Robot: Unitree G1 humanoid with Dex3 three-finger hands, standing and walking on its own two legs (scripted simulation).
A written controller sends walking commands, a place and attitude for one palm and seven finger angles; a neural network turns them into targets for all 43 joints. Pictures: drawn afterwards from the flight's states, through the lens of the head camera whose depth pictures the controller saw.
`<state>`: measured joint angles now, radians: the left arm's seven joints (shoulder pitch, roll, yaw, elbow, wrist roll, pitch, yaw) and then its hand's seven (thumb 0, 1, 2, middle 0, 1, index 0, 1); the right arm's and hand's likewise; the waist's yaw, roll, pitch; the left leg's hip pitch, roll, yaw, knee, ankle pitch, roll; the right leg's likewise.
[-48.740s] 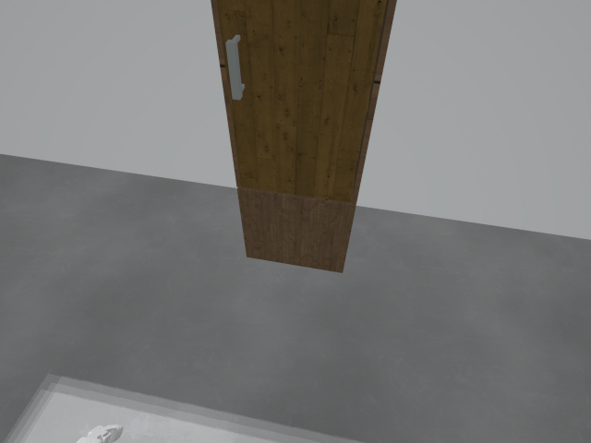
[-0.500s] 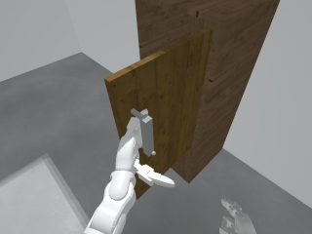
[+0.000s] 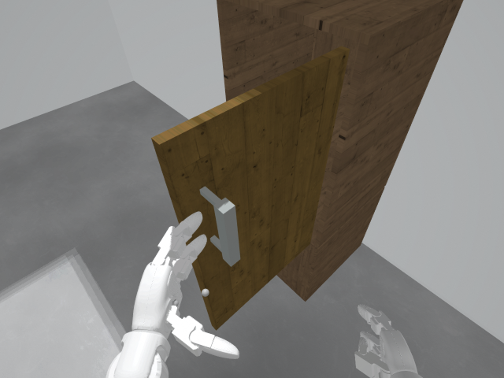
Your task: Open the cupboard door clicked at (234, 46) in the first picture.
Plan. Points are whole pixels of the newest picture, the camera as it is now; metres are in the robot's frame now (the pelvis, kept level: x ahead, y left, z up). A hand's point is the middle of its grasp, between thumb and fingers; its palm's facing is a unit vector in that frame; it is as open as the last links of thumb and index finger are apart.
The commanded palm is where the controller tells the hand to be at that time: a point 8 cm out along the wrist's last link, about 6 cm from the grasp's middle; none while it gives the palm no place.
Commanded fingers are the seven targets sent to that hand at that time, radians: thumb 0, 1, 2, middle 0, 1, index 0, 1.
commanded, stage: slide the hand sideways off the handle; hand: left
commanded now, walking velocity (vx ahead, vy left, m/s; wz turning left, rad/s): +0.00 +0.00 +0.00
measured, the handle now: (219, 227) +0.32 +0.08 +0.10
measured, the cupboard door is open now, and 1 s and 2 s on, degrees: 91 90 90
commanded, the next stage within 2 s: draw the hand back to the body in 0.30 s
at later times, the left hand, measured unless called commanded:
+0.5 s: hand (176, 317) +0.18 +0.11 +0.10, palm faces +0.00 -1.00 -0.04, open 16.3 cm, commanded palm +0.15 +0.18 +0.10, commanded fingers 0.00 -0.50 0.30 -0.15 -0.30 -0.15 -0.30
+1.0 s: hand (98, 305) +0.17 +0.20 +0.13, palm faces +0.17 -0.96 -0.21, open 15.7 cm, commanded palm +0.13 +0.25 +0.14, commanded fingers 0.00 -0.12 0.47 -0.16 -0.30 -0.16 -0.30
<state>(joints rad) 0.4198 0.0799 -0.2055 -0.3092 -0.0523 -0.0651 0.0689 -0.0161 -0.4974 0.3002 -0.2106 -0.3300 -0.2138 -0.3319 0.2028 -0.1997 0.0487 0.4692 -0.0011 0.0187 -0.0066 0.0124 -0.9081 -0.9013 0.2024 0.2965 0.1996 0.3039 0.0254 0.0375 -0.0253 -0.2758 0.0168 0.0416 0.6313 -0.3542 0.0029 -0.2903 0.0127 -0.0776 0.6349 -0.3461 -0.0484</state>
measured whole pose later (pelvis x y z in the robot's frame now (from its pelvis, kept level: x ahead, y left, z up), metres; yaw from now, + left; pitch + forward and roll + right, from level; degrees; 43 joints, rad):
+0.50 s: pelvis -0.01 +0.00 -0.02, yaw +2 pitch +3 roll +0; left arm 0.53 0.14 -0.09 -0.40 -0.13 -0.16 -0.05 -0.02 -0.50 0.30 -0.16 -0.30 -0.16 -0.30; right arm 0.27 -0.23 0.04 0.47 0.02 -0.14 -0.05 0.01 -0.91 -0.90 0.20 0.30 0.20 0.30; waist 0.02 0.06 -0.05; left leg -0.43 0.02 0.01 0.78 -0.40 0.00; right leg -0.42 0.00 -0.11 0.77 -0.40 -0.05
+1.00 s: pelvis -0.01 +0.02 +0.00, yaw +2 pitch -1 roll -1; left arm 0.53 0.26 0.09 -0.49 -0.13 -0.02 -0.02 -0.02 -0.39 0.35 -0.16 -0.30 -0.16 -0.30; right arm 0.24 -0.23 0.06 0.53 0.02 -0.19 -0.09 0.01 -0.91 -0.90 0.20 0.30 0.20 0.30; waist 0.06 0.06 -0.04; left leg -0.28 0.00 0.02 0.66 -0.36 0.03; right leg -0.26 0.00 -0.10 0.61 -0.33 -0.02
